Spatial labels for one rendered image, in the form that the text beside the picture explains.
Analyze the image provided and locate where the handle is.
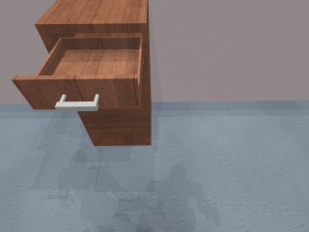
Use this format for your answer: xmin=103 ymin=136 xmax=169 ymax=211
xmin=55 ymin=94 xmax=99 ymax=112

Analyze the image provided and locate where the cabinet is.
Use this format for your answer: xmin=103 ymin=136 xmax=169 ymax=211
xmin=35 ymin=0 xmax=152 ymax=146

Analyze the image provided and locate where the drawer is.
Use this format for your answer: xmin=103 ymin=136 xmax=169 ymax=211
xmin=12 ymin=37 xmax=144 ymax=110

